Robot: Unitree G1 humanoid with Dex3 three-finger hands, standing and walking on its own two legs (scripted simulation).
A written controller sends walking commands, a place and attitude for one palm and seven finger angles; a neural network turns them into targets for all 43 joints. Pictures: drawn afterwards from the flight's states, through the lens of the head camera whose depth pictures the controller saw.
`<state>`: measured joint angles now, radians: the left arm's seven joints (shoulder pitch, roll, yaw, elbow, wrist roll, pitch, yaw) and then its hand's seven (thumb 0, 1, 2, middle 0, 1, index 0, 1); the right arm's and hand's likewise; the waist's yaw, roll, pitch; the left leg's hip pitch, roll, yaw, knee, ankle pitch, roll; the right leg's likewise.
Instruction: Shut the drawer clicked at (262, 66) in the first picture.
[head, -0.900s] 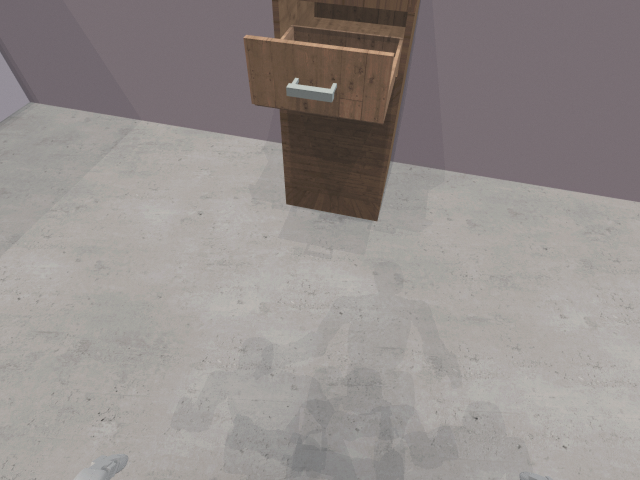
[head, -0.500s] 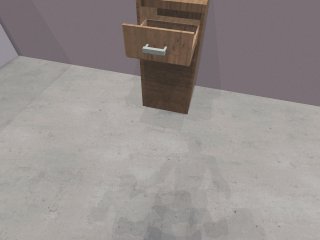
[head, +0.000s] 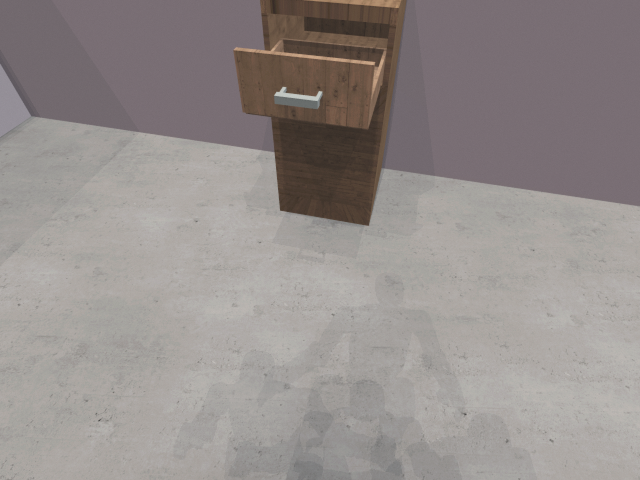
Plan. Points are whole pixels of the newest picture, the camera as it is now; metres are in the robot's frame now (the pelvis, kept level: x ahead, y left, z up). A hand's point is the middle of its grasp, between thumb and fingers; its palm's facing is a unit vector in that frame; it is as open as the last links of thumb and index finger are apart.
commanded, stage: stand and wait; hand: left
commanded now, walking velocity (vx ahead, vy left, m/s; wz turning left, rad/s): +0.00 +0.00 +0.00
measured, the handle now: (299, 96) +1.03 +0.11 -0.02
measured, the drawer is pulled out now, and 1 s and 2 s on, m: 0.29 0.29 0.29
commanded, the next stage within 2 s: look at it before walking up in 0.18 s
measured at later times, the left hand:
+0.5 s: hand out of the picture +0.07 +0.24 -0.16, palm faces -0.04 -0.94 -0.33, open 7.4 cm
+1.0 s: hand out of the picture +0.07 +0.23 -0.17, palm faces -0.01 -0.95 -0.30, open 7.4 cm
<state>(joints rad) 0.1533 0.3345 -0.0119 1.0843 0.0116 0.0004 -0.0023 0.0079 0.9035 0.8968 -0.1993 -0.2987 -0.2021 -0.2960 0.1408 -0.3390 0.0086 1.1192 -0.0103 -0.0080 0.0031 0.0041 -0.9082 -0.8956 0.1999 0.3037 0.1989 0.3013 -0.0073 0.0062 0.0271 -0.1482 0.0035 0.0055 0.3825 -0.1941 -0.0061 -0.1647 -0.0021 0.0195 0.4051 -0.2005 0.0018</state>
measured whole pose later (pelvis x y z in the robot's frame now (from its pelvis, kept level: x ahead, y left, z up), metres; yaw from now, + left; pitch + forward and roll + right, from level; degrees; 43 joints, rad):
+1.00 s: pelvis +0.03 +0.00 +0.00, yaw +0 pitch -2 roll +0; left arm 0.21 0.30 0.00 1.08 0.02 0.01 0.00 0.01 0.91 0.90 -0.20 -0.30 -0.20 -0.30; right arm 0.18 -0.30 0.01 1.12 -0.02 0.00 0.00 0.00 -0.91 -0.90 0.20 0.30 0.20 0.30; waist 0.00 0.00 -0.01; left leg -0.16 0.01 0.00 0.47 -0.32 0.00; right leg -0.15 0.01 0.01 0.43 -0.26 0.00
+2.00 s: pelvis +0.39 +0.04 -0.01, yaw +5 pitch -1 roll -3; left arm 0.37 0.15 0.03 1.10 0.02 -0.05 0.02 0.00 0.92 0.90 -0.19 -0.30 -0.20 -0.30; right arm 0.12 -0.17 -0.04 1.00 -0.02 -0.04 0.00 0.00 -0.92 -0.90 0.19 0.30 0.19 0.30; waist 0.04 0.01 0.04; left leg -0.42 0.10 0.09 0.62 -0.12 -0.02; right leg -0.12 -0.02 -0.19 0.47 -0.32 0.01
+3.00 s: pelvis +0.45 +0.06 +0.00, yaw -10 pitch -1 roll -1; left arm 0.27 0.19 0.08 1.07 0.03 0.02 -0.02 0.01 0.91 0.90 -0.19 -0.30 -0.20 -0.30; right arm 0.43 -0.09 -0.01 1.11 -0.02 -0.06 -0.03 0.00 -0.91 -0.90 0.20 0.30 0.20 0.30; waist -0.02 -0.04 0.02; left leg -0.04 0.04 0.16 0.32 -0.27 0.02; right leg -0.54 -0.06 -0.03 1.06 -0.25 -0.01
